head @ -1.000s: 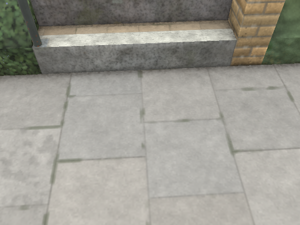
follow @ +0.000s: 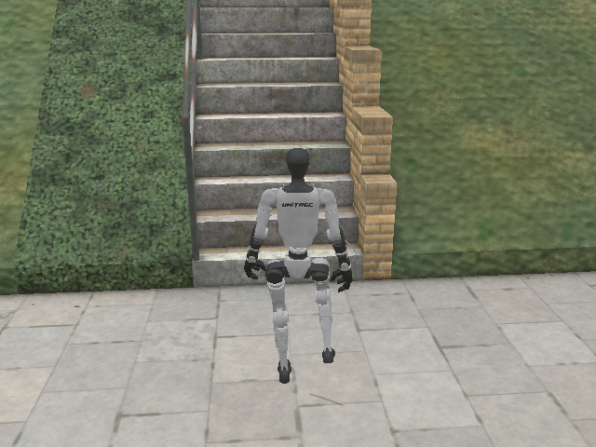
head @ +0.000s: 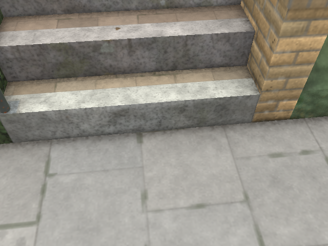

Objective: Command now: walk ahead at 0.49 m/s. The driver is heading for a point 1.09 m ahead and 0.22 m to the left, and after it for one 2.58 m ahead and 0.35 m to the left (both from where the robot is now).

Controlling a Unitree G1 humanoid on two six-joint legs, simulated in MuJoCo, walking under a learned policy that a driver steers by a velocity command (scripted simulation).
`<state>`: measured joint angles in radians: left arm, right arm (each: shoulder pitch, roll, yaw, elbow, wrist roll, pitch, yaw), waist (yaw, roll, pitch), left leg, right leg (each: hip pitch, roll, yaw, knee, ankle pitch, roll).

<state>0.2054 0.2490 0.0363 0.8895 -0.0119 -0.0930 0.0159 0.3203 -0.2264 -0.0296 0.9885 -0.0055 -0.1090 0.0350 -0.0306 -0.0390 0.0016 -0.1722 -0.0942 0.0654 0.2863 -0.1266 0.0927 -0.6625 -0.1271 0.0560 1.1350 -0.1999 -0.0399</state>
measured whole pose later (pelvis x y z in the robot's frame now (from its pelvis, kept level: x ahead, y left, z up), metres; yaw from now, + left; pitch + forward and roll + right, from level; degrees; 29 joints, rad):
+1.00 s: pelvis +0.53 +0.00 -0.01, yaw +19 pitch +1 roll +0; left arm 0.22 0.24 0.04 0.88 0.04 -0.08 -0.01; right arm 0.26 -0.27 -0.07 0.89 -0.01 -0.04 0.02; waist 0.00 -0.02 0.07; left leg -0.28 -0.12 0.03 0.43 -0.16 0.13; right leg -0.46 -0.09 -0.01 1.15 -0.32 -0.01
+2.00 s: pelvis +0.87 +0.15 +0.00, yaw +35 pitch +0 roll +0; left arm 0.26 0.19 -0.01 0.90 0.01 -0.01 0.04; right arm 0.17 -0.19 0.03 0.92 -0.03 -0.08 -0.03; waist 0.02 -0.04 0.00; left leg -0.19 -0.05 0.08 0.35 -0.16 0.08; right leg -0.33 -0.03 -0.04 0.80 -0.37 0.01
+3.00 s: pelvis +0.75 +0.15 -0.01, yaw +1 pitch +3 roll +1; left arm 0.13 0.27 0.07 0.60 -0.01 0.03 0.00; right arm 0.18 -0.31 -0.08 0.71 -0.01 0.01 -0.06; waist -0.04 0.00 0.01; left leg -0.35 0.12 0.27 0.55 -0.24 0.00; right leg -0.27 -0.03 -0.05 0.54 -0.32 -0.03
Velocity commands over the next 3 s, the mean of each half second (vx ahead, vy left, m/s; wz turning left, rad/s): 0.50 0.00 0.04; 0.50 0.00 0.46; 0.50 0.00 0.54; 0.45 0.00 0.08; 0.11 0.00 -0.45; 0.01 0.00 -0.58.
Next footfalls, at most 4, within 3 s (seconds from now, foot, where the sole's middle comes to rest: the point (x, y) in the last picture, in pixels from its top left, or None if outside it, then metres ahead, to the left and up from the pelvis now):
0.30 right None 0.33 -0.17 -0.78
0.84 left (152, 228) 0.59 0.06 -0.78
1.36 right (161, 164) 0.92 0.01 -0.78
1.78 left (112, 171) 0.88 0.25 -0.78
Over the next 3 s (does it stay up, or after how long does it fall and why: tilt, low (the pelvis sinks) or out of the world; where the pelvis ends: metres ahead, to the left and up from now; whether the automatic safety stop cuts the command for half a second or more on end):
stays up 0.75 0.15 -0.01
